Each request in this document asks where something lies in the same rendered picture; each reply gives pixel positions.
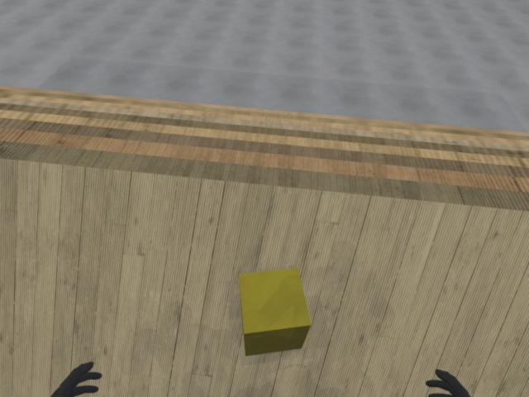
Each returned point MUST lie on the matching robot right hand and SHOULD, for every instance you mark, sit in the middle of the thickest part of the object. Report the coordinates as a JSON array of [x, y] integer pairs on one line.
[[448, 382]]

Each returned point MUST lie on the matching robot left hand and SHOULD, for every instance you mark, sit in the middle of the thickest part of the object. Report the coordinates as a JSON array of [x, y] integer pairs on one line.
[[80, 374]]

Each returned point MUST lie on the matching carton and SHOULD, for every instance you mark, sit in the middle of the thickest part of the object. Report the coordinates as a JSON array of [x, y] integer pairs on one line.
[[274, 311]]

